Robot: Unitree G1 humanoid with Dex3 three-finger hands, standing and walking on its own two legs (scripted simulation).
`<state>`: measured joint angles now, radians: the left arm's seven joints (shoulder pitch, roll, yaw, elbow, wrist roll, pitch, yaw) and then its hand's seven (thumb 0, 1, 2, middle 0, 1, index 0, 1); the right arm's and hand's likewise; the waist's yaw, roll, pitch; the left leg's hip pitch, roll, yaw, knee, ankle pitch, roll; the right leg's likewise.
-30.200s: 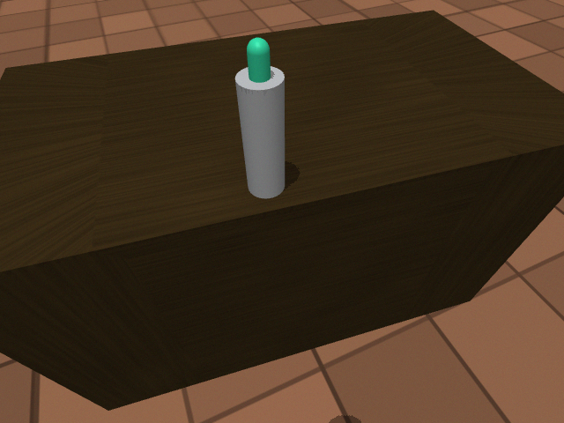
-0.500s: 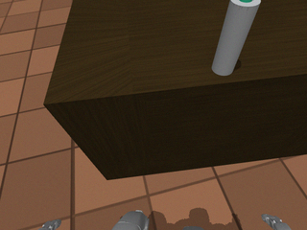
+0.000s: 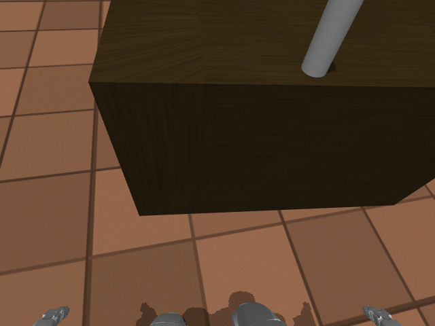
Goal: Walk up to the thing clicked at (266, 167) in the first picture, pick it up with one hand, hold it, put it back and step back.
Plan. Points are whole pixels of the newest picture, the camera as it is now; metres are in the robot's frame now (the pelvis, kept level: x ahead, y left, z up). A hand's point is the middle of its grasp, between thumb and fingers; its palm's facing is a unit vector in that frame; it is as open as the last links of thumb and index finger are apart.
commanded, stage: step back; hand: right
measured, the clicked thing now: (336, 20) +0.73 -0.23 +0.16
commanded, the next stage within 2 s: none
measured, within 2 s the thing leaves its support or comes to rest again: neither
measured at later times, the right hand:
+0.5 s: hand out of the picture -0.12 -0.34 -0.17, palm faces -0.08 +0.92 -0.38, open 7.4 cm
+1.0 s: hand out of the picture -0.19 -0.36 -0.14, palm faces -0.05 +0.91 -0.41, open 7.4 cm
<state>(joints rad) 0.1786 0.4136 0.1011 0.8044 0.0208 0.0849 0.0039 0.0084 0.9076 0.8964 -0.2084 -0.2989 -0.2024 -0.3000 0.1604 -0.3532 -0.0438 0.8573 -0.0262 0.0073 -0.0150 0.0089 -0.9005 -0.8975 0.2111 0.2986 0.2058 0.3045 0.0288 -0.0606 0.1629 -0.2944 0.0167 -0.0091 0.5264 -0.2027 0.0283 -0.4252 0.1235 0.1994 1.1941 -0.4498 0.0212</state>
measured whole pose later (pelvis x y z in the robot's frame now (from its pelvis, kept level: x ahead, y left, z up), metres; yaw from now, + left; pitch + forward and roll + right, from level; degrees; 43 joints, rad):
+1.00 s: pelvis -0.34 -0.10 -0.02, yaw +1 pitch -3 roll -3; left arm 0.26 0.36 0.07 0.96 0.04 0.01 0.00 0.01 0.91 0.90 -0.21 -0.30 -0.20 -0.30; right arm 0.10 -0.41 -0.06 0.84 -0.04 0.04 0.01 0.01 -0.90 -0.90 0.21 0.30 0.20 0.30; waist 0.02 0.07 0.11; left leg -0.42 0.08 -0.03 0.73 -0.34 0.03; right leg -0.14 0.06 0.02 0.57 -0.37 0.01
